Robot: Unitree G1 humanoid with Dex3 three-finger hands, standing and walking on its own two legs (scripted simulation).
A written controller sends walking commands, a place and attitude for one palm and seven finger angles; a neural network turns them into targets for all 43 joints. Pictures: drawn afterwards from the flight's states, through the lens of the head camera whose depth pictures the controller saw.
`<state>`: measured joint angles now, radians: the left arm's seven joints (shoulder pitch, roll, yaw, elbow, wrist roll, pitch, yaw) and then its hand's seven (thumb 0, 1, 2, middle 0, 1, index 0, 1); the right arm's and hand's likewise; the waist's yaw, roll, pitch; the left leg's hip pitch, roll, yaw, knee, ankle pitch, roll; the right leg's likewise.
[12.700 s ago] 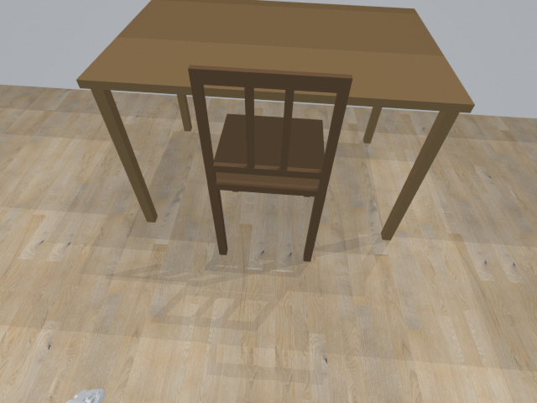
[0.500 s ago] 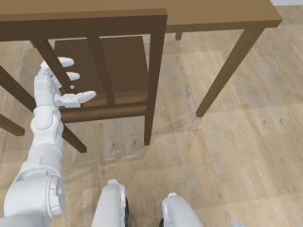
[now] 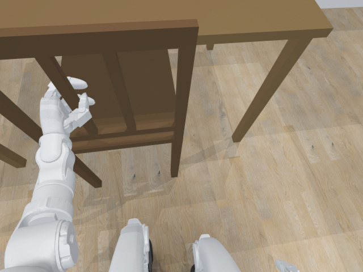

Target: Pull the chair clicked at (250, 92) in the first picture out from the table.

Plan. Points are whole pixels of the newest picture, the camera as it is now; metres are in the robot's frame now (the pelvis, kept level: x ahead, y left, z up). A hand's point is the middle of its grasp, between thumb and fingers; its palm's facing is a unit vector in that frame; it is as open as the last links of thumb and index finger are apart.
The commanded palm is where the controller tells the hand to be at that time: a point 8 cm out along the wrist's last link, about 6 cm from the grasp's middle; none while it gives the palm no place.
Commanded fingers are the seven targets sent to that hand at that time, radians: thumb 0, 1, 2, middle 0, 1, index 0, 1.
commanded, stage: hook a spindle and tug to test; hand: left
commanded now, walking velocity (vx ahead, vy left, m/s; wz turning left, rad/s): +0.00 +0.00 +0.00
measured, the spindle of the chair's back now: (74, 102) +0.48 +0.23 +0.03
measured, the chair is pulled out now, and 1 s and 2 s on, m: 0.00 0.05 0.12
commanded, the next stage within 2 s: step backward, pulling the chair out in 0.40 s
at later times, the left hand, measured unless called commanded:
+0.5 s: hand (85, 120) +0.43 +0.20 +0.03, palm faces +0.15 -0.99 -0.04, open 5.2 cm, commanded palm +0.40 +0.24 +0.03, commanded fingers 0.00 0.90 0.90 -0.50 -1.45 -0.50 -1.45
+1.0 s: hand (94, 130) +0.40 +0.17 +0.05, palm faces +0.06 -0.98 -0.17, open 5.1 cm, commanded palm +0.36 +0.22 +0.05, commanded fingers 0.00 0.90 0.90 -0.50 -1.45 -0.50 -1.45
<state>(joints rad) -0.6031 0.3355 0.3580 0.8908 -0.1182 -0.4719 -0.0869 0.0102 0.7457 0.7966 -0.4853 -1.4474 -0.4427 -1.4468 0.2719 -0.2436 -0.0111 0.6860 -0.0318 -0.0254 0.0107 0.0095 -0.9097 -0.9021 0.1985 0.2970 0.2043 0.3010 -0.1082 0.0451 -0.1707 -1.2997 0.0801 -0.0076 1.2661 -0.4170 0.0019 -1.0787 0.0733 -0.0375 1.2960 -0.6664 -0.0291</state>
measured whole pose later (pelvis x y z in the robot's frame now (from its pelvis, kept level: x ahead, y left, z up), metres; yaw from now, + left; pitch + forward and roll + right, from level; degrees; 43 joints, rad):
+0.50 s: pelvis +0.01 +0.00 +0.01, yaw +0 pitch +25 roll -2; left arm -0.46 0.27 0.31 0.74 -0.14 -0.46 -0.07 0.01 0.75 0.79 -0.48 -1.45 -0.43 -1.45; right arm 0.24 -0.24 -0.01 0.66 -0.02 -0.03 0.01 0.01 -0.91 -0.90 0.20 0.30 0.20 0.30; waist -0.08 0.04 -0.18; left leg -1.26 0.07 0.00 1.25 -0.43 0.00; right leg -1.04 0.06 -0.03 1.28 -0.68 -0.02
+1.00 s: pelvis +0.00 +0.02 +0.10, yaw +0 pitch +11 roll -3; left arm -0.55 0.25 0.13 1.03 -0.05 -0.21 0.09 0.00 0.71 0.73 -0.31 -1.14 -0.50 -1.45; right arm 0.21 -0.26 -0.03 0.67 0.02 0.10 -0.10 0.01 -0.91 -0.90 0.20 0.30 0.20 0.30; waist -0.10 0.04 0.05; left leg -0.68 0.07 0.05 0.67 -0.18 0.03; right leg -0.48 0.06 0.02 0.66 -0.37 0.01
